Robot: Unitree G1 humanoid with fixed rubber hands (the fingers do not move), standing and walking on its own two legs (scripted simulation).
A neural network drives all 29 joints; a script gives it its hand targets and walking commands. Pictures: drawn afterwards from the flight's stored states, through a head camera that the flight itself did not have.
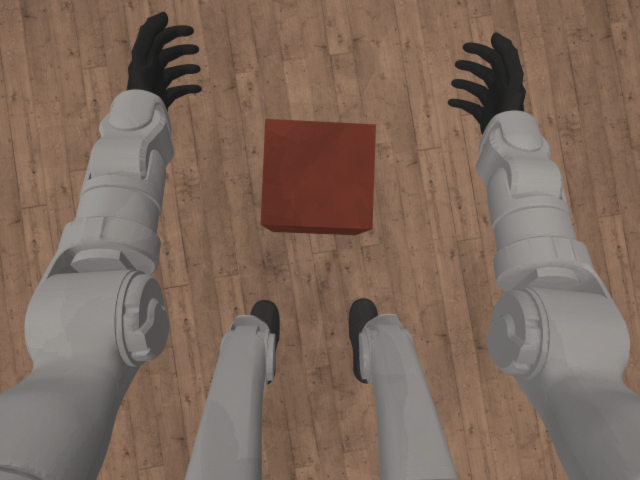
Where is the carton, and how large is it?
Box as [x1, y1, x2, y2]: [261, 119, 375, 234]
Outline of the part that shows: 265,119 261,224 272,231 357,234 371,229 375,124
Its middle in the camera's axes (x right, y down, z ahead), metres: -0.01 -0.12 +0.85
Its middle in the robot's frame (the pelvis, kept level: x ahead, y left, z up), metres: +0.50 -0.01 -0.51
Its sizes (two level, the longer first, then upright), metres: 0.210 0.200 0.250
